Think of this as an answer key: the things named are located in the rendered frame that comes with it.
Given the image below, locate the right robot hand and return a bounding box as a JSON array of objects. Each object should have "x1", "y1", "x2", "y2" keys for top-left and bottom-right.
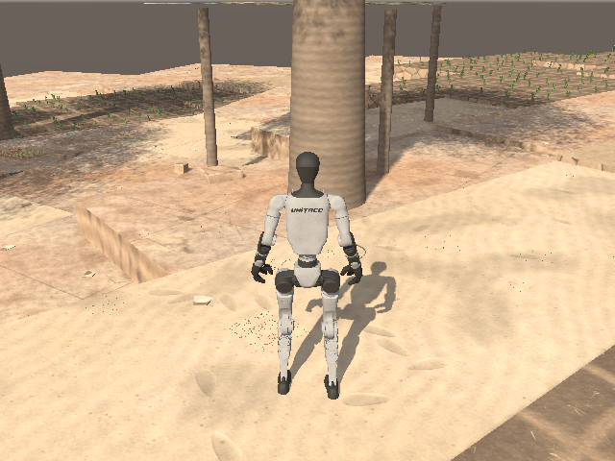
[{"x1": 340, "y1": 264, "x2": 363, "y2": 285}]

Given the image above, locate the right robot shin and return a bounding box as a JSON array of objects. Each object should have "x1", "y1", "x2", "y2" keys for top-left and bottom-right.
[{"x1": 324, "y1": 321, "x2": 338, "y2": 386}]

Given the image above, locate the left robot forearm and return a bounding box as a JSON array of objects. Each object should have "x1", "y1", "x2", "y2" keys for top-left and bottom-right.
[{"x1": 254, "y1": 231, "x2": 271, "y2": 267}]

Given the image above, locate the left robot shin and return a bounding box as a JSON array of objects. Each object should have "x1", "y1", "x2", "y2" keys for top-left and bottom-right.
[{"x1": 278, "y1": 317, "x2": 291, "y2": 381}]

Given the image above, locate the left robot upper arm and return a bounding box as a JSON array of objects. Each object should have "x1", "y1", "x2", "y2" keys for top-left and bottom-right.
[{"x1": 261, "y1": 193, "x2": 287, "y2": 247}]

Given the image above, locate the robot shin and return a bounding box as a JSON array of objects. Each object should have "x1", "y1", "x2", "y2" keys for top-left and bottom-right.
[
  {"x1": 278, "y1": 317, "x2": 291, "y2": 381},
  {"x1": 324, "y1": 321, "x2": 338, "y2": 386}
]

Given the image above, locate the right robot upper arm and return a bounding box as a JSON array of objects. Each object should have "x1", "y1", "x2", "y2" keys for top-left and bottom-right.
[{"x1": 328, "y1": 194, "x2": 353, "y2": 247}]

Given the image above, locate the right robot forearm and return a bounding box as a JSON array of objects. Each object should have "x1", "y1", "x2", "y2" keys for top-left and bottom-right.
[{"x1": 343, "y1": 232, "x2": 361, "y2": 269}]

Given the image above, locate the left robot hand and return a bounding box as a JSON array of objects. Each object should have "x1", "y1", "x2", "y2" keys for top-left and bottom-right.
[{"x1": 251, "y1": 263, "x2": 273, "y2": 283}]

